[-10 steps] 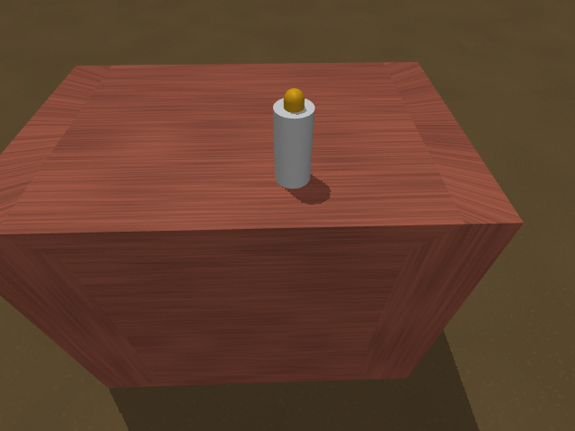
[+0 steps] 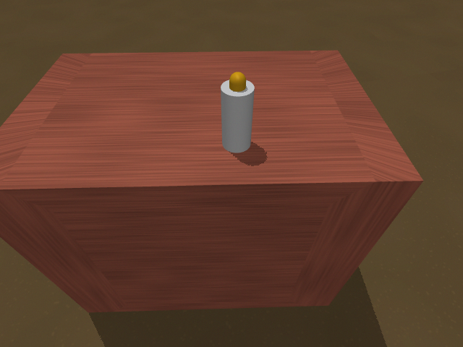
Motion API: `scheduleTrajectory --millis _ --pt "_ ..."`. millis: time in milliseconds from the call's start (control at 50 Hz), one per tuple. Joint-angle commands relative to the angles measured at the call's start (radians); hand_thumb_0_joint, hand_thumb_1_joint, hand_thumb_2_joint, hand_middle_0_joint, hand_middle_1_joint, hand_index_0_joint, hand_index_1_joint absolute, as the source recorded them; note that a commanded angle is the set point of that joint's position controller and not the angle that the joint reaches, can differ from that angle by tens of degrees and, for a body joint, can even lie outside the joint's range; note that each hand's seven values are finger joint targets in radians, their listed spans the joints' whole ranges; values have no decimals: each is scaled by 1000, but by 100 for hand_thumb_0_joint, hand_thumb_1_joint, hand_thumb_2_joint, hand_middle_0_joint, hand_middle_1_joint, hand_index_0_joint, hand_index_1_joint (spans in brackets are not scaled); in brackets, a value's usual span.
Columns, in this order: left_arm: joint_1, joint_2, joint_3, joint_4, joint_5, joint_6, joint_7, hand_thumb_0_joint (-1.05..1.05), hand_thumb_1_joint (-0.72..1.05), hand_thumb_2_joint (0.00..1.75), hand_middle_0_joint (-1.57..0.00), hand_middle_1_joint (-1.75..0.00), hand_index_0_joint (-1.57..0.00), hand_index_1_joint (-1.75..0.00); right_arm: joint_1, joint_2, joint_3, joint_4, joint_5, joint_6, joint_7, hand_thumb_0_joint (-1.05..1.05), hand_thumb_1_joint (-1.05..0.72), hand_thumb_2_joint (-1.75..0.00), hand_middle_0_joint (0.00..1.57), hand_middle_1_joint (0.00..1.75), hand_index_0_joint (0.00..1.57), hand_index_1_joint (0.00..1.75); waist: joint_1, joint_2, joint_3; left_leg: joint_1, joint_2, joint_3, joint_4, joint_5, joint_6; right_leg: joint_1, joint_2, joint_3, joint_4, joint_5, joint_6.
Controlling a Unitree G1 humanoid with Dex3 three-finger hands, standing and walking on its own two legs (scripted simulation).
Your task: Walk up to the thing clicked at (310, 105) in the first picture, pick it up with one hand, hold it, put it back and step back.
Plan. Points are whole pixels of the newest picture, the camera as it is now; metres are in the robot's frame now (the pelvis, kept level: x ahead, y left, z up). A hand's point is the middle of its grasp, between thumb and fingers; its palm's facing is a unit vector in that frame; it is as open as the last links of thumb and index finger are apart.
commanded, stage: stand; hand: right
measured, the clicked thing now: (237, 111) +0.58 -0.01 +0.11
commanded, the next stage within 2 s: walk up in 0.92 s
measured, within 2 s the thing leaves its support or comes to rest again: neither
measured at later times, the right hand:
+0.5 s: hand out of the picture +0.08 -0.25 -0.16, palm faces -0.02 +0.94 -0.34, open 7.4 cm
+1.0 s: hand out of the picture +0.07 -0.25 -0.16, palm faces -0.07 +0.94 -0.35, open 7.4 cm
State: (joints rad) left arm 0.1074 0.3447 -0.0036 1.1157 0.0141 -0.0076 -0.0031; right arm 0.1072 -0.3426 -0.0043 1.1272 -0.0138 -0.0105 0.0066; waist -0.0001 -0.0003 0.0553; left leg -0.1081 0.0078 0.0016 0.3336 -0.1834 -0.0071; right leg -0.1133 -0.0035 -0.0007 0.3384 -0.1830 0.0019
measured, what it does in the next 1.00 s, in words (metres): stands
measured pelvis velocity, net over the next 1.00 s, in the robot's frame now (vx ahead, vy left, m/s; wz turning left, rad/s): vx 0.00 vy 0.01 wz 0.01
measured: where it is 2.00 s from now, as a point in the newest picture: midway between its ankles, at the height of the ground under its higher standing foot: outside the picture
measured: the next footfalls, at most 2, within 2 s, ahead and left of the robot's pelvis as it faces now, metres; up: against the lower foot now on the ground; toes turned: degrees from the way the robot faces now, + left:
left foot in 1.24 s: +0.11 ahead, +0.26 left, +0.00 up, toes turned +5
right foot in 1.56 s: +0.18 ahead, +0.09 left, +0.00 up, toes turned +0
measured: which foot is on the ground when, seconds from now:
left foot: down 0.00-0.94, up 0.96-1.00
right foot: down 0.00-1.00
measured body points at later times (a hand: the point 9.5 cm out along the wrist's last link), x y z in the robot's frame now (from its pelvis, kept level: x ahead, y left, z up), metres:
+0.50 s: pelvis +0.00 +0.00 +0.00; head +0.01 +0.00 +0.45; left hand +0.08 +0.30 -0.13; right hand +0.08 -0.30 -0.13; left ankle +0.00 +0.12 -0.75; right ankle +0.00 -0.12 -0.75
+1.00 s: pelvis +0.00 +0.01 +0.00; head +0.01 +0.00 +0.45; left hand +0.07 +0.32 -0.13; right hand +0.08 -0.30 -0.13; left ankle -0.01 +0.13 -0.73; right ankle +0.00 -0.12 -0.75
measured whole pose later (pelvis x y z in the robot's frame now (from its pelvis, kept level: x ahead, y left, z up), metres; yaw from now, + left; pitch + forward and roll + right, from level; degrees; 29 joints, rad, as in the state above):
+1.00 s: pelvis +0.00 +0.01 +0.00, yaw +1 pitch -2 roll -1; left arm 0.17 0.34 0.03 1.06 0.03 -0.05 0.02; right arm 0.14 -0.39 -0.05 1.05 -0.07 0.05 0.05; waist 0.00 0.03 0.05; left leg -0.25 0.00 -0.03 0.65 -0.39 0.02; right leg -0.13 0.00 -0.01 0.36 -0.20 0.00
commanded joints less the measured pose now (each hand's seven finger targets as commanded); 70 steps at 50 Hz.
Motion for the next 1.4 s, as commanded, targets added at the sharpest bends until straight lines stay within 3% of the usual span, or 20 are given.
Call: scheduleTrajectory --millis 0,480,580,700,880,900,920,940,960,1000,1060,1140,1180,1220,1240,1260,1280,1300,1340,1380 --pt "-42 209 40 -66 -4 -25 13 0 90 90 -20 -30 -20 -30 -37 -209 -37 -65 5 -20 -17 0 -90 -90 20 30 20 30 -2 -5 -74 15 114 -92 -49 132 29 -3 -122 89 -52 126 -29" --pt "-31 212 40 -69 -5 -27 14 0 90 90 -20 -30 -20 -30 -39 -216 -35 -68 6 -22 -17 0 -90 -90 20 30 20 30 0 5 -93 31 121 -88 -43 193 30 29 -129 85 -52 200 -26" --pt "-36 213 41 -64 -7 -22 14 0 90 90 -20 -30 -20 -30 -33 -212 -32 -64 6 -19 -18 0 -90 -90 20 30 20 30 -1 2 -40 -3 115 -95 -71 103 27 1 -122 86 -72 94 -26" --pt "-28 213 39 -69 -5 -28 13 0 90 90 -20 -30 -20 -30 -35 -219 -37 -67 4 -21 -15 0 -90 -90 20 30 20 30 1 3 -79 21 119 -94 -55 150 28 16 -128 86 -66 144 -26" --pt "-30 217 38 -69 -4 -24 14 0 90 90 -20 -30 -20 -30 -30 -213 -35 -62 3 -20 -15 0 -90 -90 20 30 20 30 1 1 -55 2 118 -99 -71 109 26 5 -123 84 -67 97 -28" --pt "169 365 115 -46 -7 -45 46 0 90 90 -20 -30 -20 -30 -40 -311 -102 -142 -57 22 20 0 -90 -90 20 30 20 30 57 88 -30 -156 31 -26 137 -84 51 102 -177 166 -59 -89 -83" --pt "257 409 139 -37 4 -50 63 0 90 90 -20 -30 -20 -30 -51 -257 -97 -181 -68 42 34 0 -90 -90 20 30 20 30 87 -17 -24 -348 -11 -7 358 -313 35 189 -316 339 -132 -185 -150" --pt "248 437 156 -65 18 -56 77 0 90 90 -20 -30 -20 -30 -46 -246 -101 -215 -83 59 43 0 -90 -90 20 30 20 30 87 -18 8 -452 32 -104 535 -345 32 129 -440 462 -152 -262 -231" --pt "197 416 159 -107 18 -62 84 0 90 90 -20 -30 -20 -30 -29 -249 -108 -229 -79 67 54 0 -90 -90 20 30 20 30 67 0 17 -487 66 -163 642 -313 30 73 -464 447 -152 -283 -266" --pt "78 363 149 -168 20 -73 84 0 90 90 -20 -30 -20 -30 63 -256 -130 -238 -65 77 74 0 -90 -90 20 30 20 30 -17 -22 16 -473 100 -213 703 -234 9 27 -384 317 -135 -202 -233" --pt "131 349 148 -192 22 -80 81 0 90 90 -20 -30 -20 -30 52 -238 -140 -277 -69 84 93 0 -90 -90 20 30 20 30 14 -101 28 -419 103 -138 602 -219 -20 -14 -307 167 -87 -22 -205" --pt "150 388 162 -231 26 -78 77 0 90 90 -20 -30 -20 -30 29 -232 -152 -338 -65 78 109 0 -90 -90 20 30 20 30 25 -153 15 -316 107 -65 426 -215 -14 -79 -288 107 5 -13 -201" --pt "121 397 157 -250 26 -71 76 0 90 90 -20 -30 -20 -30 107 -246 -164 -331 -59 74 110 0 -90 -90 20 30 20 30 -22 -155 -23 -172 66 17 341 -176 -1 -160 -248 52 89 -13 -172" --pt "113 357 138 -265 29 -55 81 0 90 90 -20 -30 -20 -30 259 -276 -190 -299 -67 73 103 0 -90 -90 20 30 20 30 -107 -30 -74 62 21 57 250 -115 15 -317 -176 -22 335 -110 -115" --pt "172 278 114 -271 23 -48 80 0 90 90 -20 -30 -20 -30 334 -339 -209 -297 -78 68 95 0 -90 -90 20 30 20 30 -147 195 -89 124 88 -103 111 -268 61 -412 -69 -74 587 -258 -82" --pt "138 255 100 -301 -5 -50 85 0 90 90 -20 -30 -20 -30 316 -442 -216 -333 -58 59 90 0 -90 -90 20 30 20 30 -156 425 -45 32 288 -544 -123 -411 166 -561 84 -59 742 -535 -47" --pt "122 314 107 -282 -4 -54 94 0 90 90 -20 -30 -20 -30 277 -475 -222 -351 -39 57 88 0 -90 -90 20 30 20 30 -131 340 -21 -81 348 -643 -151 -517 270 -511 22 45 848 -489 -64" --pt "171 336 105 -262 -10 -51 93 0 90 90 -20 -30 -20 -30 229 -405 -204 -380 -39 59 77 0 -90 -90 20 30 20 30 -93 218 14 -95 317 -496 -105 -458 270 -528 -2 59 894 -426 -64" --pt "279 335 111 -210 -24 -59 80 0 90 90 -20 -30 -20 -30 166 -340 -183 -411 -40 52 60 0 -90 -90 20 30 20 30 -28 183 30 -100 245 -355 -14 -369 238 -495 -67 51 795 -329 -59" --pt "301 318 112 -203 -19 -68 65 0 90 90 -20 -30 -20 -30 160 -325 -173 -424 -45 44 65 0 -90 -90 20 30 20 30 -17 204 45 -161 205 -278 -13 -298 243 -391 -66 -20 622 -332 -35"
